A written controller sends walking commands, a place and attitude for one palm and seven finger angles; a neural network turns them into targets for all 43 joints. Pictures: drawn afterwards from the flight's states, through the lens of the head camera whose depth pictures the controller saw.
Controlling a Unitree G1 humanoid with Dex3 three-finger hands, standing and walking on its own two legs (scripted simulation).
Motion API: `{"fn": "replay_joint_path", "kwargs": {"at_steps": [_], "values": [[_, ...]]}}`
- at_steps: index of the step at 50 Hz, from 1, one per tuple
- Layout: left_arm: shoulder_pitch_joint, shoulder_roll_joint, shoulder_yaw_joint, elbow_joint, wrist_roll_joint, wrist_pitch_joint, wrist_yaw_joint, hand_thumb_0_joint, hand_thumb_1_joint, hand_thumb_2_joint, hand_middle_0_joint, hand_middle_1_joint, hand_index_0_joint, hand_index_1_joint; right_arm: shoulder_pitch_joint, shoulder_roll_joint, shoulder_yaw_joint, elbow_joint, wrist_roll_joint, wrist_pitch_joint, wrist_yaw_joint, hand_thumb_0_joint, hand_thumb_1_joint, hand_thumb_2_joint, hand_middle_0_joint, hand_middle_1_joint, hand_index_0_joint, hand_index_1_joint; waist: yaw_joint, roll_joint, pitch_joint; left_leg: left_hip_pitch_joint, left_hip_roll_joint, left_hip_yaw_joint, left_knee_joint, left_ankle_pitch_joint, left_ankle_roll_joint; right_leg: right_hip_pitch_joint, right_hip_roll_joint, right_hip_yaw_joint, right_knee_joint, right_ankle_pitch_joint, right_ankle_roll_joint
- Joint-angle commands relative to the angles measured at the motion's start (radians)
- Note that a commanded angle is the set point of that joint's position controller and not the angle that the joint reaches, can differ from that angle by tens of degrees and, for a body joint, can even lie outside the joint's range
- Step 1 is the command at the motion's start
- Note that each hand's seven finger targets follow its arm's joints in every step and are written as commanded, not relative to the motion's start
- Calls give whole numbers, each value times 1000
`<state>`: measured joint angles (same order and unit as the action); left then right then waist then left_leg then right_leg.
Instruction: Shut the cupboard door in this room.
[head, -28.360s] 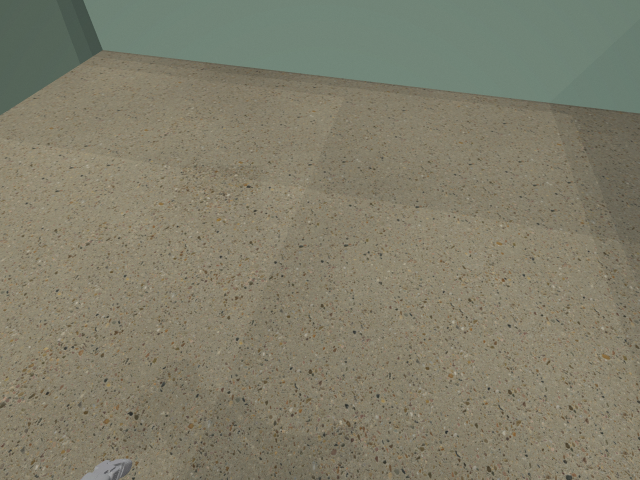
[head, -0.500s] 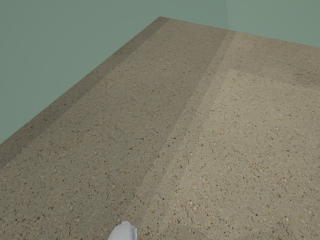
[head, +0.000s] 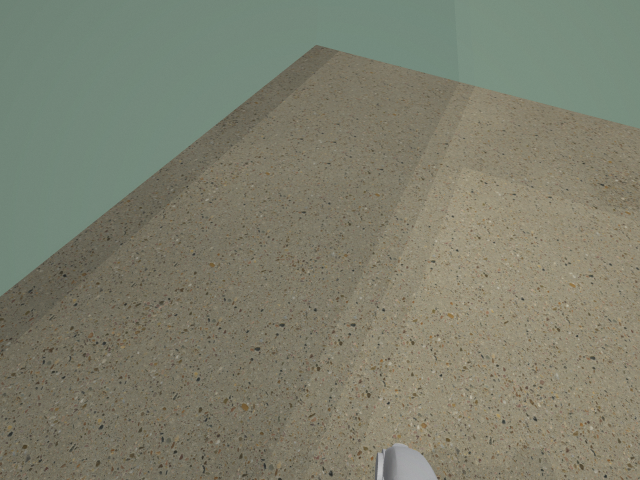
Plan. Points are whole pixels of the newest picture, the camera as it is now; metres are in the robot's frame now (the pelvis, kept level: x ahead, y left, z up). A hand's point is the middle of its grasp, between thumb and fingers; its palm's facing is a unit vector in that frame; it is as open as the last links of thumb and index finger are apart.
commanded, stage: walk to a spot facing it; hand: left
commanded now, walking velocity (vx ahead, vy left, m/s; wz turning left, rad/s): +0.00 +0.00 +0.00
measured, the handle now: out of the picture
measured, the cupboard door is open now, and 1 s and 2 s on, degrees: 85 85 85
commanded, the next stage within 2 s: none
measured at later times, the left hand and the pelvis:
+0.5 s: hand (221, 444) +0.20 +0.15 -0.16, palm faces +0.18 -0.96 -0.22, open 7.2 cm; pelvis +0.11 -0.04 -0.01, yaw +11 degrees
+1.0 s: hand out of the picture +0.10 +0.23 -0.17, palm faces +0.45 -0.85 -0.27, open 7.4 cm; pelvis +0.12 -0.01 -0.01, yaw +27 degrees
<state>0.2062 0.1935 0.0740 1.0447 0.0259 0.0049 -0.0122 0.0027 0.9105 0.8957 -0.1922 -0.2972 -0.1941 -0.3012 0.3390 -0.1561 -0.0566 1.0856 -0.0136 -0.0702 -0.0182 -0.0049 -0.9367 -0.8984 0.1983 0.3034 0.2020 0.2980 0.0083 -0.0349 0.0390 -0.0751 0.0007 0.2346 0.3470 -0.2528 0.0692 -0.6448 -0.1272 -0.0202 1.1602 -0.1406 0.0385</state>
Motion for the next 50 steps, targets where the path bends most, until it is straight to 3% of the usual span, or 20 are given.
{"fn": "replay_joint_path", "kwargs": {"at_steps": [1, 6, 9, 10, 11, 12, 13, 16, 19, 21, 24, 29, 31, 32, 33, 34, 35, 38, 42, 50], "values": [[-35, -2, -9, -66, 0, -3, -6, 0, 900, 900, -200, -300, -200, -300, 99, -95, -10, -20, -4, -24, -9, 0, -900, -900, 200, 300, 200, 300, -17, 109, 89, 27, 308, -135, -156, 386, 54, -88, -10, -11, -136, 26, -1], [-123, -16, -37, -98, -6, -33, 7, 0, 900, 900, -200, -300, -200, -300, 160, -102, -2, 26, -9, -7, -10, 0, -900, -900, 200, 300, 200, 300, -53, 155, 73, 43, 279, -143, -16, 781, 63, 141, 49, -109, -484, -40, -21], [26, 24, -32, -56, -4, -53, 17, 0, 900, 900, -200, -300, -200, -300, 136, -119, -8, 27, 2, 6, -10, 0, -900, -900, 200, 300, 200, 300, 24, 143, -39, 32, 236, -161, 174, 816, 15, 393, 84, -132, -660, 78, -21], [98, 74, -20, -33, -3, -65, 23, 0, 900, 900, -200, -300, -200, -300, 126, -108, -8, 18, 9, 7, -6, 0, -900, -900, 200, 300, 200, 300, 56, 94, -104, -67, 203, -157, 294, 678, -22, 579, 30, -98, -698, 288, -26], [201, 166, 0, -9, 2, -78, 36, 0, 900, 900, -200, -300, -200, -300, 135, -67, -6, 0, 17, 10, 2, 0, -900, -900, 200, 300, 200, 300, 91, -91, -217, -296, 103, -102, 539, 249, -72, 839, -205, 102, -640, 723, -100], [264, 230, 12, 0, -13, -77, 37, 0, 900, 900, -200, -300, -200, -300, 151, -64, -11, -27, 26, 26, 2, 0, -900, -900, 200, 300, 200, 300, 86, -169, -284, -393, 9, -133, 803, -376, -98, 891, -408, 228, -647, 1082, -225], [199, 210, 2, -23, -15, -70, 45, 0, 900, 900, -200, -300, -200, -300, 111, -54, -11, -34, 27, 42, -4, 0, -900, -900, 200, 300, 200, 300, 68, -101, -211, -404, 50, -227, 880, -374, -95, 760, -405, 164, -696, 971, -250], [27, 132, -9, -75, -18, -55, 50, 0, 900, 900, -200, -300, -200, -300, 45, -42, -17, -39, 9, 82, 14, 0, -900, -900, 200, 300, 200, 300, 15, -90, -107, -431, 107, -233, 951, -234, -116, 528, -310, 69, -800, 444, -177], [-64, 102, -11, -107, -10, -43, 53, 0, 900, 900, -200, -300, -200, -300, 79, -30, -25, -39, 2, 115, 26, 0, -900, -900, 200, 300, 200, 300, -48, -99, -64, -380, 110, -205, 873, -136, -135, 371, -249, -74, -878, 152, -124], [-77, 88, 1, -122, -3, -36, 53, 0, 900, 900, -200, -300, -200, -300, 59, -40, -33, -58, -5, 127, 31, 0, -900, -900, 200, 300, 200, 300, -52, -140, -36, -374, 116, -185, 824, -113, -144, 323, -244, -109, -907, 4, -122], [-91, 119, 10, -135, 3, -24, 52, 0, 900, 900, -200, -300, -200, -300, -13, -56, -36, -104, -6, 130, 41, 0, -900, -900, 200, 300, 200, 300, -41, -166, 4, -372, 117, -158, 698, -119, -145, 311, -249, -138, -912, -105, -126], [-69, 189, 33, -150, 9, -7, 48, 0, 900, 900, -200, -300, -200, -300, -103, -98, -39, -181, 1, 110, 47, 0, -900, -900, 200, 300, 200, 300, -14, -142, -18, -308, 107, -132, 436, -150, -131, 383, -297, -149, -775, -46, -134], [-63, 191, 34, -156, -1, 4, 41, 0, 900, 900, -200, -300, -200, -300, -39, -145, -48, -180, -3, 99, 47, 0, -900, -900, 200, 300, 200, 300, -55, -2, -75, -149, 78, -128, 209, 13, -124, 350, -254, -198, -584, -66, -81], [-56, 143, 26, -177, -8, 14, 36, 0, 900, 900, -200, -300, -200, -300, 8, -223, -64, -180, -6, 90, 46, 0, -900, -900, 200, 300, 200, 300, -78, 268, -68, -82, 189, -346, 36, 116, -78, 210, -143, -226, -359, -234, -15], [-94, 79, 8, -231, -9, 21, 29, 0, 900, 900, -200, -300, -200, -300, 45, -328, -83, -190, -11, 82, 35, 0, -900, -900, 200, 300, 200, 300, -108, 514, -40, -88, 409, -657, -68, 410, 20, 18, -5, -185, -128, -557, 59], [-137, 115, 8, -246, -1, 29, 29, 0, 900, 900, -200, -300, -200, -300, 40, -340, -78, -179, -12, 85, 27, 0, -900, -900, 200, 300, 200, 300, -104, 355, -61, -104, 455, -649, -52, 417, 86, 29, -13, -66, -17, -496, 38], [-149, 105, 12, -233, 0, 34, 28, 0, 900, 900, -200, -300, -200, -300, -7, -316, -70, -188, -13, 81, 13, 0, -900, -900, 200, 300, 200, 300, -86, 330, -56, -115, 391, -610, -52, 399, 79, 10, -24, -25, 17, -416, 37], [-91, 131, 20, -189, -7, 27, 16, 0, 900, 900, -200, -300, -200, -300, -137, -261, -46, -234, -8, 72, 3, 0, -900, -900, 200, 300, 200, 300, -25, 234, -82, -77, 261, -457, 9, 427, 46, 18, -1, 4, 54, -242, 53], [-70, 138, 13, -179, -13, 27, 21, 0, 900, 900, -200, -300, -200, -300, -105, -262, -50, -232, -2, 69, 3, 0, -900, -900, 200, 300, 200, 300, -32, 114, -137, -2, 240, -458, 12, 447, 74, 54, 22, 20, -11, -213, 66], [-117, 120, 1, -219, -26, 23, 34, 0, 900, 900, -200, -300, -200, -300, -87, -274, -65, -213, -11, 91, 10, 0, -900, -900, 200, 300, 200, 300, -57, 179, -106, -35, 235, -605, 31, 426, 113, 164, 68, 27, -304, -325, 60]]}}
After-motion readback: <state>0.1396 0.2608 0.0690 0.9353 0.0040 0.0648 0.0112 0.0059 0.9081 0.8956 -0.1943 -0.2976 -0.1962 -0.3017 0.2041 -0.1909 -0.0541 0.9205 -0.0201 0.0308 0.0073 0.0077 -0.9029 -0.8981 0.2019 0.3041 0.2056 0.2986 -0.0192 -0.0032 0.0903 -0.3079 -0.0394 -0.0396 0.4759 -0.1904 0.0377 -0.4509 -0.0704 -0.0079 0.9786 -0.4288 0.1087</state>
